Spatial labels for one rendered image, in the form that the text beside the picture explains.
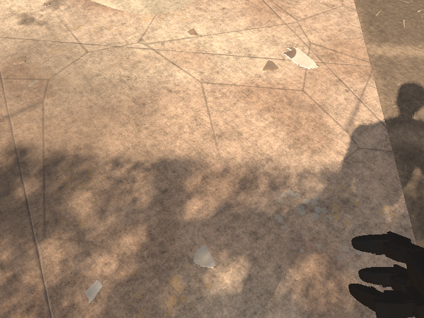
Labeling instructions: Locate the robot right hand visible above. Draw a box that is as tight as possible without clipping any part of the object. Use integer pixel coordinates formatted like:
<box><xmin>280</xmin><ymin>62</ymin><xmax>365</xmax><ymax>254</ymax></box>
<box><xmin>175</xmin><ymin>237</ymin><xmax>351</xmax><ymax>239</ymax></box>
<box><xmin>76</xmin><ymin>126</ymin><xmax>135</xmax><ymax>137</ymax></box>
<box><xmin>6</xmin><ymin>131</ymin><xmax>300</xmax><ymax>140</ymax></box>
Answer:
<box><xmin>348</xmin><ymin>231</ymin><xmax>424</xmax><ymax>318</ymax></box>

